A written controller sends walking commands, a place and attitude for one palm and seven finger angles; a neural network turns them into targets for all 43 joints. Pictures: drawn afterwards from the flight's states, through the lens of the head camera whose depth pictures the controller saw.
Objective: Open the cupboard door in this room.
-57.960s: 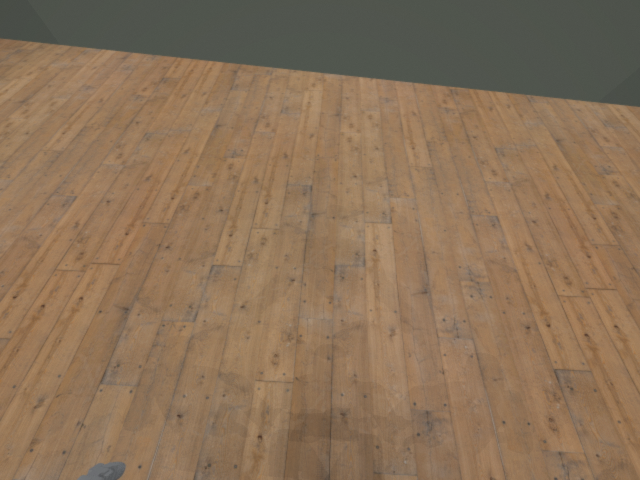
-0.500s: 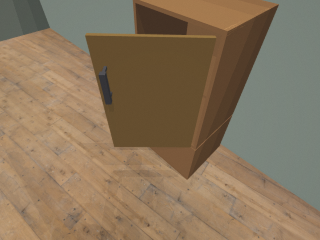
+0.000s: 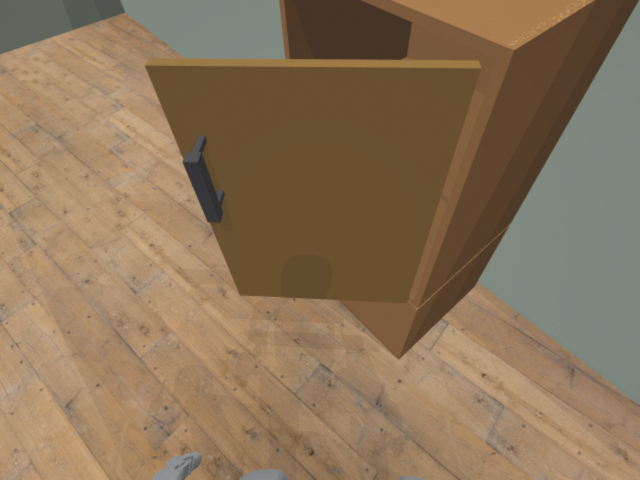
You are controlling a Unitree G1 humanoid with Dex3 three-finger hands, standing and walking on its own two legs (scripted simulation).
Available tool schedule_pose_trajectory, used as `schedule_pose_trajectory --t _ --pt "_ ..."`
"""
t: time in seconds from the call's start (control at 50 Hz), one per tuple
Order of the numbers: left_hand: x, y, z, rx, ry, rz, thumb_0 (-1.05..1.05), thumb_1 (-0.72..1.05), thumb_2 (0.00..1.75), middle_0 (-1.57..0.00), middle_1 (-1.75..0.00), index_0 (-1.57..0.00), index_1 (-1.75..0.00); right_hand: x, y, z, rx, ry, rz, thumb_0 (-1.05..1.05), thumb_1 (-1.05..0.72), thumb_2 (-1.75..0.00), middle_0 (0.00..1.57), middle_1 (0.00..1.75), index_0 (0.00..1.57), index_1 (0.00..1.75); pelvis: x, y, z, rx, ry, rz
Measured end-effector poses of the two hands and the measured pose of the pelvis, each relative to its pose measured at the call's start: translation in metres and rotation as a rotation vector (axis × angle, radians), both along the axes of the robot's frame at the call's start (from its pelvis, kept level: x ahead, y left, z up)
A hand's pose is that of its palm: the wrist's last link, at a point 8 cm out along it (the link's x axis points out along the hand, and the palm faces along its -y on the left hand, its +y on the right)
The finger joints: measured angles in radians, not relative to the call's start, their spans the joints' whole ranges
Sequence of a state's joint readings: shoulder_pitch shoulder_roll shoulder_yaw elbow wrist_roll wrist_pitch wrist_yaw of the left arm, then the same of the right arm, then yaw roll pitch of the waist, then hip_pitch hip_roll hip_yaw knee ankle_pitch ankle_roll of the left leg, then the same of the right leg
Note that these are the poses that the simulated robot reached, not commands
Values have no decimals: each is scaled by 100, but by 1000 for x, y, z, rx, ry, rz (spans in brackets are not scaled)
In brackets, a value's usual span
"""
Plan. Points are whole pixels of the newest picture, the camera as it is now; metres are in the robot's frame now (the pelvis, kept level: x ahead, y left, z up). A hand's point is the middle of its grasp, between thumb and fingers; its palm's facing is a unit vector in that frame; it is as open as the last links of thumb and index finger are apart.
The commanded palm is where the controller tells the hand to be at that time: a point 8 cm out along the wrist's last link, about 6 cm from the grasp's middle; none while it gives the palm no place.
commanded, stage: come to a stop and stand still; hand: left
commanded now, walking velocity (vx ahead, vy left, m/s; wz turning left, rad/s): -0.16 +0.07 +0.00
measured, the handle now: (208, 180) +0.52 +0.20 +0.05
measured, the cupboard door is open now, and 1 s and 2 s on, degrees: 45 45 45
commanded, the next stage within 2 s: look again from close up in 0.70 s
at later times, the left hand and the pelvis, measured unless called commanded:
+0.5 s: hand out of the picture +0.00 +0.19 -0.16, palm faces +0.00 -0.97 -0.25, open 7.4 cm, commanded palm none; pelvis -0.01 +0.01 +0.01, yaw -2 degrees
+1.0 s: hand out of the picture +0.00 +0.19 -0.17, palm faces -0.04 -0.98 -0.20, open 7.4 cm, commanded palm none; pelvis -0.02 +0.02 +0.01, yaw -2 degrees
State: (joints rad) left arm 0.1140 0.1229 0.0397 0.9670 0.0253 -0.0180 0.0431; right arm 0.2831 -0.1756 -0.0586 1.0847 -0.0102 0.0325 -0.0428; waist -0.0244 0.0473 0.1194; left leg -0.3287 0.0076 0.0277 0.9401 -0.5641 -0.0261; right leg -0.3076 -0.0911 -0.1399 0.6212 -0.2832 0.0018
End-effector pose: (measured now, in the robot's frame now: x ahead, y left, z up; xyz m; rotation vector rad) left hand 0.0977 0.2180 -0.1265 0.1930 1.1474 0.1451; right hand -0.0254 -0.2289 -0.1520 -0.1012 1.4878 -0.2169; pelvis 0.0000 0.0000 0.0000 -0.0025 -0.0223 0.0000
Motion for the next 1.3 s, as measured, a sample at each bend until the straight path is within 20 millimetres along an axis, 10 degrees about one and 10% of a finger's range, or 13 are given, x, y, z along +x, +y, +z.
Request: schedule_pose_trajectory --t 0.14,0.32,0.52,0.84,1.1,1.3 --pt "-22 30 -22 -18 85 50 -1 93 90 -21 -30 -20 -30 93 -8 16 -93 -247 80 0 -92 -90 19 30 20 29 2 17 -8 0 -12 -16" --pt "-64 49 -5 21 179 66 0 92 90 -20 -30 -20 -30 126 15 31 -50 -336 137 0 -91 -90 19 30 20 30 -2 20 7 3 5 -41" --pt "-108 19 3 16 233 36 0 91 90 -20 -30 -20 -30 77 14 15 29 -264 46 -1 -92 -90 20 30 21 30 -13 7 10 16 -7 -41" --pt "-119 -5 -7 -53 245 3 1 91 90 -20 -30 -20 -30 -46 16 22 14 18 -11 0 -92 -90 19 30 20 30 -20 5 15 -11 -11 -46" --pt "-90 36 -6 -5 160 -3 0 91 90 -20 -30 -20 -30 -21 62 7 75 -90 16 0 -91 -90 19 30 20 30 -17 31 5 -8 -3 -40" --pt "-88 43 -7 -20 176 -3 0 91 90 -20 -30 -20 -30 8 46 17 9 -131 43 2 -93 -90 20 30 20 30 -9 39 9 0 2 -49"
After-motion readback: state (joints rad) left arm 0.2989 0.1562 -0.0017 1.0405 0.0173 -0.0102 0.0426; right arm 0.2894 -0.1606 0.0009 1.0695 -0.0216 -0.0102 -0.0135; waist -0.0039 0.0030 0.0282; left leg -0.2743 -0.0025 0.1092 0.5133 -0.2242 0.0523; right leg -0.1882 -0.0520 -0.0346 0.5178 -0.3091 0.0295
